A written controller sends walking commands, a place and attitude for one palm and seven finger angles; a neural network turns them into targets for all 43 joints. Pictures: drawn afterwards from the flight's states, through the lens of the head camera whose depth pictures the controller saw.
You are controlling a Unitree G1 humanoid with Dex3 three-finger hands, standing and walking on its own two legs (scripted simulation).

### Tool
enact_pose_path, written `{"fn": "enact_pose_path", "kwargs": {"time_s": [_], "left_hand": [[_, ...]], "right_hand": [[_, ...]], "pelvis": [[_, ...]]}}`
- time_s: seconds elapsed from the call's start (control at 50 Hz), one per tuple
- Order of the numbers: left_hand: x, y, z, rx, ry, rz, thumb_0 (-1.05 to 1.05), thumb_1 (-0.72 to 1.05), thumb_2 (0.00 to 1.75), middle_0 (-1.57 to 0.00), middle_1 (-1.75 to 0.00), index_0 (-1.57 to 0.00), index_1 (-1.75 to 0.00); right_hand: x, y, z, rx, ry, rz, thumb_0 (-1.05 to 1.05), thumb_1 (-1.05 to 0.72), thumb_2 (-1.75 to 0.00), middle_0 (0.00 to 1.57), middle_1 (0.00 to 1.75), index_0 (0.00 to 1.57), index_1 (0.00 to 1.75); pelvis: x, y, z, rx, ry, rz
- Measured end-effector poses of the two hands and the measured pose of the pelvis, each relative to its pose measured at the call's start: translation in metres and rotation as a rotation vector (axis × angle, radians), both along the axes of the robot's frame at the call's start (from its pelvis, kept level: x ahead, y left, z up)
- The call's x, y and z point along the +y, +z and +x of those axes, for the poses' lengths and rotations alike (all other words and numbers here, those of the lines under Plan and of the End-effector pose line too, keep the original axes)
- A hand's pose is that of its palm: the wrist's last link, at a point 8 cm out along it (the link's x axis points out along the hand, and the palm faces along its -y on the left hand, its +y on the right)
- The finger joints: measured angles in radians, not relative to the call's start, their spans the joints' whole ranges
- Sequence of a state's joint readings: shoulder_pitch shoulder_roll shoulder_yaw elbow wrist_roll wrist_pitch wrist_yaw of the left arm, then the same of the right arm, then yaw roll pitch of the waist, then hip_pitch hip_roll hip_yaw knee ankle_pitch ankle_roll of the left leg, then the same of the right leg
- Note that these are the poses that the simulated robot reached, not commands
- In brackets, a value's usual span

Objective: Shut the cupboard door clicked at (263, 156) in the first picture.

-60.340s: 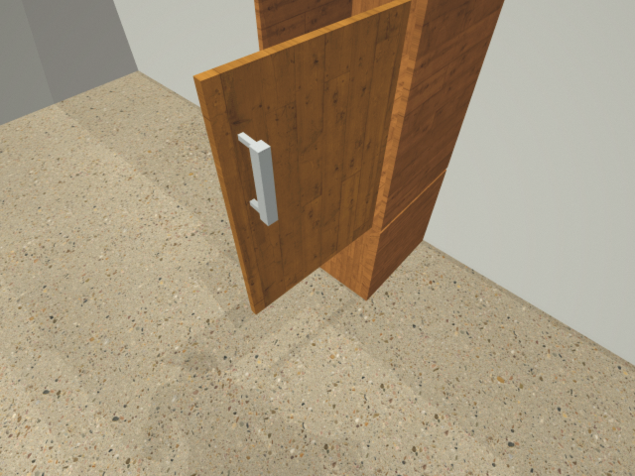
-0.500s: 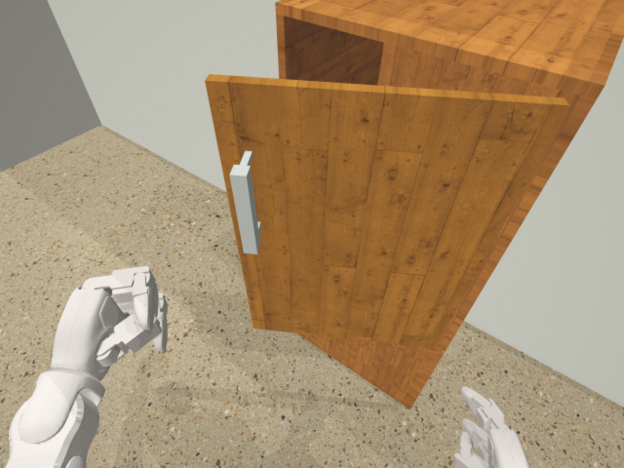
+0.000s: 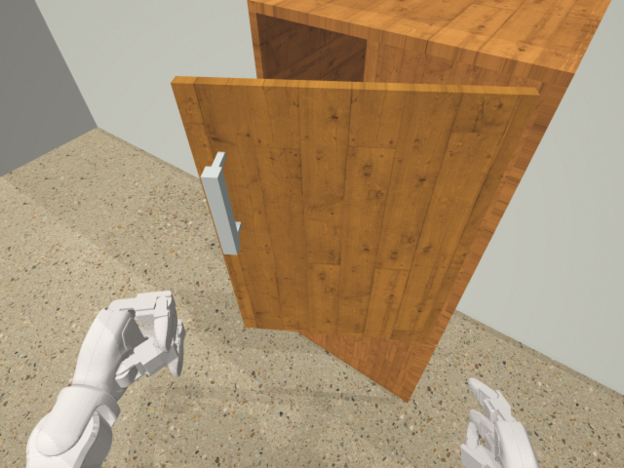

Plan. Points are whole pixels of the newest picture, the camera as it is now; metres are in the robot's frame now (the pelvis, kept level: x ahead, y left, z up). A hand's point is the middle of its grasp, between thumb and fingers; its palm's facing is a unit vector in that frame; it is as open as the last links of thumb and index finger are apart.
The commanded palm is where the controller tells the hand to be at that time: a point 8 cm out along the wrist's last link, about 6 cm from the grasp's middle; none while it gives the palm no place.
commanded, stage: bring the fist close to the handle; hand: left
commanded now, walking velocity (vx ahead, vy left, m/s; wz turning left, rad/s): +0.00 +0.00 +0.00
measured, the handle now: (226, 205) +0.44 +0.17 +0.10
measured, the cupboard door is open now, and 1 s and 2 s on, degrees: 29 29 24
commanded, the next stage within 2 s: push the door shut along its arc in 1.32 s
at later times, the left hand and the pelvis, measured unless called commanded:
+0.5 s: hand (193, 287) +0.29 +0.17 +0.11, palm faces -0.02 -1.00 -0.03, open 3.1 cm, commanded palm +0.27 +0.21 +0.10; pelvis +0.01 +0.00 +0.00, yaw -1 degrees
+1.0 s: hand (242, 259) +0.34 +0.12 +0.10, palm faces -0.07 -1.00 +0.00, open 3.1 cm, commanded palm +0.32 +0.18 +0.10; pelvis +0.00 +0.01 +0.00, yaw -1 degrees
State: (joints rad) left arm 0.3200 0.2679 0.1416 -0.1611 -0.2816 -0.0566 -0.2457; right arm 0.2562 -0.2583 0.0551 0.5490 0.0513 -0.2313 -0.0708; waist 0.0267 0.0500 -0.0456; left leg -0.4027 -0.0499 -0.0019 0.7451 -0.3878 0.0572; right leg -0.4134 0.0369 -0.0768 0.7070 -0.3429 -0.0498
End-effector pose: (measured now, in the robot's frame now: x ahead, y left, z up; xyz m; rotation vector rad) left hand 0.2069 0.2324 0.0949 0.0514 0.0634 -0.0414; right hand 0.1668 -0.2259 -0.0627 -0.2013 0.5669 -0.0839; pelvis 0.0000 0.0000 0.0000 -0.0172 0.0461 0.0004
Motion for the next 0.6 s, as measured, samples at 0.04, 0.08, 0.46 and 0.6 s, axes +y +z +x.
{"fn": "enact_pose_path", "kwargs": {"time_s": [0.04, 0.08, 0.46, 0.6], "left_hand": [[0.001, 0.005, 0.003, -0.035, 0.021, 0.003, 0.02, 0.90, 0.90, -1.30, -1.50, -1.30, -1.49], [0.002, 0.012, 0.008, -0.089, 0.046, 0.004, 0.02, 0.90, 0.90, -1.31, -1.50, -1.30, -1.49], [-0.009, 0.017, 0.061, -0.130, 0.024, -0.028, 0.02, 0.90, 0.90, -1.30, -1.50, -1.30, -1.49], [-0.018, 0.000, 0.072, -0.036, -0.012, -0.037, 0.02, 0.90, 0.90, -1.30, -1.50, -1.30, -1.50]], "right_hand": [[-0.002, 0.000, 0.000, 0.002, 0.001, -0.002, 0.01, -0.90, -0.90, 0.21, 0.30, 0.21, 0.30], [-0.003, -0.001, 0.001, 0.007, 0.006, -0.005, 0.01, -0.90, -0.90, 0.21, 0.30, 0.21, 0.30], [-0.016, -0.007, -0.010, 0.069, -0.045, -0.011, 0.01, -0.90, -0.90, 0.21, 0.30, 0.20, 0.30], [-0.008, -0.010, -0.011, 0.096, -0.043, -0.001, 0.01, -0.90, -0.90, 0.21, 0.30, 0.20, 0.30]], "pelvis": [[-0.002, 0.000, 0.000, -0.001, 0.001, 0.001], [-0.004, -0.001, 0.000, -0.001, 0.005, 0.001], [-0.003, 0.001, 0.006, 0.016, -0.012, 0.008], [0.003, 0.001, 0.004, 0.016, -0.008, 0.004]]}}
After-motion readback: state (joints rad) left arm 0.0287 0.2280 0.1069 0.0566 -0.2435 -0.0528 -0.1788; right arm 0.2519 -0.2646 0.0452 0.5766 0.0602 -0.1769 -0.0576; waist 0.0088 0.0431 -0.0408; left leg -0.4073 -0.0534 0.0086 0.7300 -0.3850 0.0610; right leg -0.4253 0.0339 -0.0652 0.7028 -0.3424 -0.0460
